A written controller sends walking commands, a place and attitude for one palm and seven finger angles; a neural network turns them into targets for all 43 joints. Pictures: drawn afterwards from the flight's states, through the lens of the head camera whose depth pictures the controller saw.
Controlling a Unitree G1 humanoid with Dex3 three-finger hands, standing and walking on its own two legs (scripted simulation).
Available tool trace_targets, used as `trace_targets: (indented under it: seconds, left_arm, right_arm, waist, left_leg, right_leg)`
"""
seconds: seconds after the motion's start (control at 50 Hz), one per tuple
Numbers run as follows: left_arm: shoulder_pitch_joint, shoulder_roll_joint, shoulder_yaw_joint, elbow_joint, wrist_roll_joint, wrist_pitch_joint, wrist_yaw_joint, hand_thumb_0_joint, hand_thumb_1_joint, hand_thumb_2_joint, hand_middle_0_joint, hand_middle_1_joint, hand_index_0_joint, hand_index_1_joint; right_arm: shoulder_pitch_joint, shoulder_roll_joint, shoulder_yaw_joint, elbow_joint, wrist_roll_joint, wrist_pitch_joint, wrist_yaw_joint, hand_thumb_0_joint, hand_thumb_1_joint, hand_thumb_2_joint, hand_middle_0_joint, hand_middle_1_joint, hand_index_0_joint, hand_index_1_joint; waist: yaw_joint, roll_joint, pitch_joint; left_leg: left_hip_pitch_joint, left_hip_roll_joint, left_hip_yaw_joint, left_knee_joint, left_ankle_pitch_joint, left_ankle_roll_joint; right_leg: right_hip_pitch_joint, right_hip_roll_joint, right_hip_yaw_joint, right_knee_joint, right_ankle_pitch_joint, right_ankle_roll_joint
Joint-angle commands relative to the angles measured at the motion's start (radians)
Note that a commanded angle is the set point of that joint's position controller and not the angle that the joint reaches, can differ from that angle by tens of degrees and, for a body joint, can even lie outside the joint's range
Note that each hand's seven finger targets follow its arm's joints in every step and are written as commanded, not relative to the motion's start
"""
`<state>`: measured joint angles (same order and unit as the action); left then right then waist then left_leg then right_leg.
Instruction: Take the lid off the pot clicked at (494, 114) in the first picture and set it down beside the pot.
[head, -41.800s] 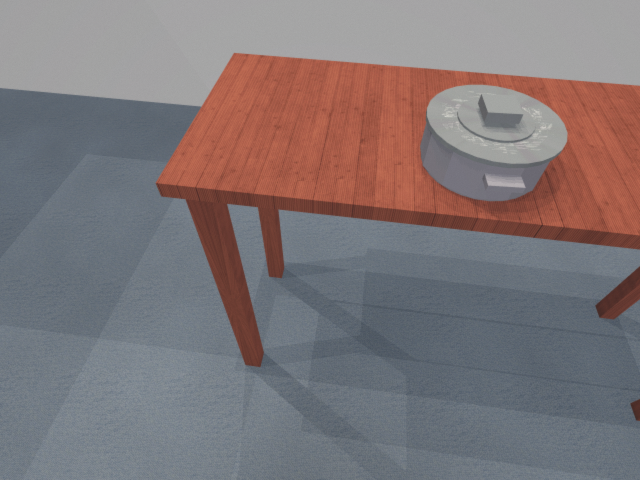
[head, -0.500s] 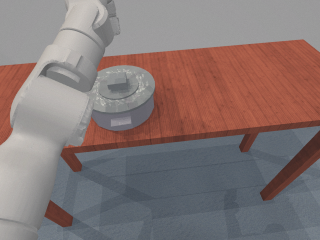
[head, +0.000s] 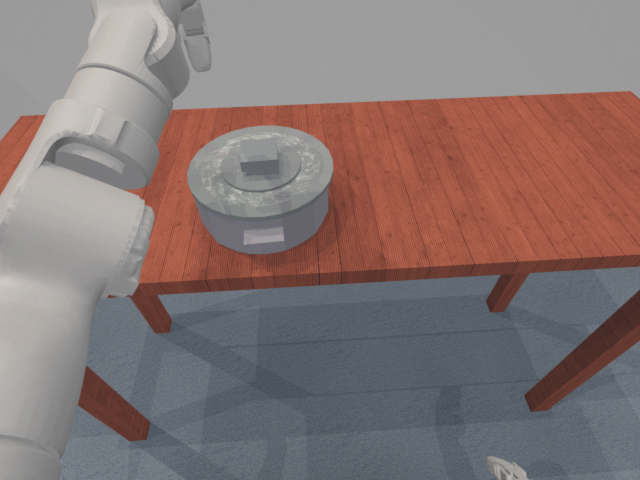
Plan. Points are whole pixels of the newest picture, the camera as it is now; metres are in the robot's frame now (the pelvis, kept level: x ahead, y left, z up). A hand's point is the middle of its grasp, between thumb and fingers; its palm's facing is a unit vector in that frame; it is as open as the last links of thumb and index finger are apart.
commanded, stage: move the lid sideways beside the pot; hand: left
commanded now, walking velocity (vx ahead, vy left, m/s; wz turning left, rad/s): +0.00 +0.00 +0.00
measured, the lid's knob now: (259, 154) +0.52 +0.07 +0.14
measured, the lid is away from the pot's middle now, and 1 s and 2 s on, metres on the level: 0.00 0.00 0.00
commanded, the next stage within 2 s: lower the lid onto the table in 1.36 s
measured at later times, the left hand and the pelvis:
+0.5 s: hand (118, 61) +0.48 +0.20 +0.30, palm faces -0.13 -0.06 -0.99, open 3.1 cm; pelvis +0.00 +0.01 +0.00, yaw +0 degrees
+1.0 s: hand (64, 63) +0.47 +0.25 +0.30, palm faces -0.11 -0.06 -0.99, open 3.1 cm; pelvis +0.00 +0.01 +0.00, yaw +0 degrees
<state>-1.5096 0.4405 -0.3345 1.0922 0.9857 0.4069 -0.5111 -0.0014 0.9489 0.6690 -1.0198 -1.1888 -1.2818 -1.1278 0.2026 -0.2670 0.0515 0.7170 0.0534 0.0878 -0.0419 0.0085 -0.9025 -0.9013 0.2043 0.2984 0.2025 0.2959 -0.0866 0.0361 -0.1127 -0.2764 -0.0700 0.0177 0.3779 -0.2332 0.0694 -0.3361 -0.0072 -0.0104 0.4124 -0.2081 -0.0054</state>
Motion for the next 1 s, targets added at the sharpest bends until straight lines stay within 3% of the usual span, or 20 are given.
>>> trace_targets:
  seconds: [0.0, 0.02, 0.1, 0.16, 0.18, 0.2, 0.28, 0.3, 0.32, 0.38, 0.44, 0.54, 0.6, 0.64, 0.7, 0.74, 0.8, 0.86, 0.92, 0.98]
  left_arm:
    - [-0.566, 0.198, 0.049, -0.187, 0.039, -0.018, 0.038, 0.0, 0.968, 0.672, -1.015, -1.192, -1.279, -1.132]
    - [-0.563, 0.166, 0.028, -0.189, 0.038, -0.015, 0.035, 0.0, 0.968, 0.672, -1.015, -1.192, -1.279, -1.132]
    - [-0.555, 0.233, 0.067, -0.215, 0.041, -0.027, 0.032, 0.0, 0.968, 0.672, -1.015, -1.192, -1.279, -1.132]
    - [-0.575, 0.189, 0.031, -0.263, 0.035, -0.028, 0.028, 0.0, 0.968, 0.672, -1.015, -1.192, -1.279, -1.132]
    - [-0.573, 0.2, 0.051, -0.31, 0.021, -0.038, 0.026, 0.0, 0.968, 0.672, -1.015, -1.192, -1.279, -1.132]
    - [-0.562, 0.258, 0.082, -0.341, 0.032, -0.039, 0.027, 0.0, 0.968, 0.672, -1.015, -1.192, -1.279, -1.132]
    - [-0.458, 0.355, 0.16, -0.254, 0.04, -0.036, 0.024, 0.0, 0.968, 0.672, -1.015, -1.192, -1.279, -1.132]
    - [-0.443, 0.354, 0.144, -0.233, 0.05, -0.034, 0.023, 0.0, 0.968, 0.672, -1.015, -1.192, -1.279, -1.132]
    - [-0.43, 0.299, 0.102, -0.207, 0.044, -0.032, 0.018, 0.0, 0.968, 0.672, -1.015, -1.192, -1.279, -1.132]
    - [-0.451, 0.255, 0.068, -0.288, 0.026, -0.035, 0.013, 0.0, 0.968, 0.672, -1.015, -1.192, -1.279, -1.132]
    - [-0.49, 0.322, 0.095, -0.32, 0.044, -0.037, 0.012, 0.0, 0.968, 0.672, -1.015, -1.192, -1.279, -1.132]
    - [-0.49, 0.34, 0.089, -0.274, 0.049, -0.052, 0.012, 0.0, 0.968, 0.672, -1.015, -1.192, -1.279, -1.132]
    - [-0.516, 0.313, 0.071, -0.4, 0.035, -0.068, 0.013, 0.0, 0.968, 0.672, -1.015, -1.192, -1.279, -1.132]
    - [-0.452, 0.302, 0.065, -0.305, 0.044, -0.054, 0.008, 0.0, 0.968, 0.672, -1.015, -1.192, -1.279, -1.132]
    - [-0.424, 0.408, 0.138, -0.264, 0.054, -0.064, 0.01, 0.0, 0.968, 0.672, -1.015, -1.192, -1.279, -1.132]
    - [-0.436, 0.37, 0.099, -0.222, 0.051, -0.069, 0.006, 0.0, 0.968, 0.672, -1.015, -1.192, -1.279, -1.132]
    - [-0.494, 0.41, 0.12, -0.335, 0.048, -0.092, 0.01, 0.0, 0.968, 0.672, -1.015, -1.192, -1.279, -1.132]
    - [-0.48, 0.406, 0.121, -0.373, 0.048, -0.094, 0.009, 0.0, 0.968, 0.672, -1.015, -1.192, -1.279, -1.132]
    - [-0.365, 0.484, 0.184, -0.258, 0.059, -0.095, 0.008, 0.0, 0.968, 0.672, -1.015, -1.192, -1.279, -1.132]
    - [-0.348, 0.47, 0.162, -0.254, 0.047, -0.107, 0.002, 0.0, 0.968, 0.672, -1.015, -1.192, -1.279, -1.132]
  right_arm:
    - [-0.024, -0.14, -0.042, -0.103, -0.007, -0.022, -0.006, 0.0, -0.9, -0.9, 0.2, 0.3, 0.2, 0.3]
    - [-0.029, -0.134, -0.042, -0.109, -0.005, -0.022, -0.006, 0.0, -0.9, -0.9, 0.2, 0.3, 0.2, 0.3]
    - [-0.03, -0.139, -0.043, -0.116, -0.008, -0.016, -0.007, 0.0, -0.9, -0.9, 0.2, 0.3, 0.2, 0.3]
    - [-0.026, -0.132, -0.044, -0.119, -0.001, -0.021, -0.004, 0.0, -0.9, -0.9, 0.2, 0.3, 0.2, 0.3]
    - [-0.012, -0.133, -0.052, -0.126, -0.007, -0.025, -0.003, 0.0, -0.9, -0.9, 0.2, 0.3, 0.2, 0.3]
    - [-0.021, -0.137, -0.052, -0.135, -0.012, -0.026, -0.002, 0.0, -0.9, -0.9, 0.2, 0.3, 0.2, 0.3]
    - [0.0, -0.146, -0.05, -0.133, -0.009, -0.015, -0.007, 0.0, -0.9, -0.9, 0.2, 0.3, 0.2, 0.3]
    - [-0.02, -0.146, -0.042, -0.139, -0.005, -0.009, -0.006, 0.0, -0.9, -0.9, 0.2, 0.3, 0.2, 0.3]
    - [-0.024, -0.142, -0.04, -0.138, 0.001, -0.005, -0.007, 0.0, -0.9, -0.9, 0.2, 0.3, 0.2, 0.3]
    - [-0.024, -0.145, -0.052, -0.149, 0.001, -0.002, 0.0, 0.0, -0.9, -0.9, 0.2, 0.3, 0.2, 0.3]
    - [-0.032, -0.144, -0.047, -0.15, 0.003, -0.004, -0.007, 0.0, -0.9, -0.9, 0.2, 0.3, 0.2, 0.3]
    - [-0.026, -0.144, -0.044, -0.14, 0.007, -0.004, -0.015, 0.0, -0.9, -0.9, 0.2, 0.3, 0.2, 0.3]
    - [-0.039, -0.14, -0.051, -0.159, 0.005, -0.018, -0.01, 0.0, -0.9, -0.9, 0.2, 0.3, 0.2, 0.3]
    - [-0.027, -0.142, -0.049, -0.139, 0.009, -0.011, -0.01, 0.0, -0.9, -0.9, 0.2, 0.3, 0.2, 0.3]
    - [-0.027, -0.155, -0.044, -0.14, 0.008, -0.002, -0.013, 0.0, -0.9, -0.9, 0.2, 0.3, 0.2, 0.3]
    - [-0.029, -0.151, -0.041, -0.133, 0.015, 0.005, -0.019, 0.0, -0.9, -0.9, 0.2, 0.3, 0.2, 0.3]
    - [-0.039, -0.153, -0.046, -0.15, 0.01, 0.003, -0.018, 0.0, -0.9, -0.9, 0.2, 0.3, 0.2, 0.3]
    - [-0.033, -0.144, -0.051, -0.151, 0.012, -0.006, -0.017, 0.0, -0.9, -0.9, 0.2, 0.3, 0.2, 0.3]
    - [-0.016, -0.156, -0.045, -0.143, 0.014, 0.006, -0.019, 0.0, -0.9, -0.9, 0.2, 0.3, 0.2, 0.3]
    - [-0.02, -0.163, -0.046, -0.154, 0.017, 0.017, -0.018, 0.0, -0.9, -0.9, 0.2, 0.3, 0.2, 0.3]
  waist:
    - [-0.01, -0.048, -0.368]
    - [-0.013, -0.048, -0.362]
    - [-0.004, -0.048, -0.383]
    - [-0.005, -0.02, -0.397]
    - [0.0, -0.022, -0.425]
    - [0.01, -0.017, -0.465]
    - [0.026, -0.081, -0.406]
    - [0.024, -0.081, -0.372]
    - [0.016, -0.102, -0.33]
    - [0.012, -0.058, -0.328]
    - [0.008, -0.047, -0.362]
    - [0.0, -0.022, -0.332]
    - [0.005, 0.047, -0.421]
    - [-0.002, 0.031, -0.357]
    - [0.005, -0.005, -0.323]
    - [-0.006, -0.041, -0.289]
    - [0.002, 0.001, -0.372]
    - [0.009, 0.048, -0.422]
    - [0.012, -0.016, -0.356]
    - [0.014, -0.037, -0.303]
  left_leg:
    - [0.195, 0.034, -0.045, 0.019, 0.472, -0.01]
    - [0.201, 0.033, -0.046, 0.02, 0.468, -0.009]
    - [0.194, 0.032, -0.043, 0.024, 0.479, -0.01]
    - [0.239, 0.039, -0.058, 0.031, 0.563, -0.018]
    - [0.259, 0.042, -0.058, 0.044, 0.615, -0.022]
    - [0.267, 0.042, -0.059, 0.047, 0.627, -0.019]
    - [0.171, 0.032, -0.039, 0.04, 0.564, -0.012]
    - [0.155, 0.033, -0.036, 0.03, 0.534, -0.011]
    - [0.15, 0.034, -0.038, 0.025, 0.521, -0.011]
    - [0.196, 0.041, -0.045, 0.032, 0.539, -0.015]
    - [0.203, 0.037, -0.048, 0.028, 0.499, -0.011]
    - [0.175, 0.028, -0.045, 0.02, 0.417, -0.013]
    - [0.259, 0.039, -0.059, 0.046, 0.544, -0.023]
    - [0.241, 0.039, -0.063, 0.045, 0.526, -0.028]
    - [0.172, 0.032, -0.046, 0.031, 0.428, -0.02]
    - [0.149, 0.032, -0.046, 0.018, 0.379, -0.017]
    - [0.192, 0.034, -0.049, 0.033, 0.46, -0.016]
    - [0.26, 0.04, -0.066, 0.057, 0.585, -0.024]
    - [0.184, 0.036, -0.049, 0.052, 0.512, -0.016]
    - [0.141, 0.037, -0.038, 0.034, 0.435, -0.017]
  right_leg:
    - [0.125, 0.018, -0.002, -0.004, 0.285, -0.047]
    - [0.114, 0.018, -0.002, -0.007, 0.271, -0.046]
    - [0.139, 0.018, 0.0, -0.002, 0.287, -0.047]
    - [0.113, 0.021, -0.003, 0.001, 0.29, -0.046]
    - [0.123, 0.021, -0.002, 0.003, 0.313, -0.048]
    - [0.149, 0.022, 0.003, 0.01, 0.32, -0.045]
    - [0.204, 0.015, 0.002, 0.012, 0.342, -0.047]
    - [0.189, 0.016, -0.003, 0.011, 0.326, -0.046]
    - [0.164, 0.016, -0.011, 0.005, 0.307, -0.045]
    - [0.121, 0.018, -0.01, -0.007, 0.281, -0.048]
    - [0.14, 0.02, -0.003, -0.007, 0.263, -0.048]
    - [0.127, 0.021, -0.009, -0.014, 0.224, -0.054]
    - [0.117, 0.023, -0.005, -0.003, 0.248, -0.054]
    - [0.08, 0.028, -0.016, -0.012, 0.219, -0.054]
    - [0.117, 0.024, -0.013, -0.014, 0.213, -0.056]
    - [0.107, 0.021, -0.02, -0.019, 0.197, -0.055]
    - [0.137, 0.021, -0.009, -0.011, 0.239, -0.054]
    - [0.12, 0.026, -0.008, -0.003, 0.258, -0.053]
    - [0.138, 0.026, -0.012, -0.005, 0.255, -0.051]
    - [0.138, 0.017, -0.016, -0.013, 0.232, -0.053]
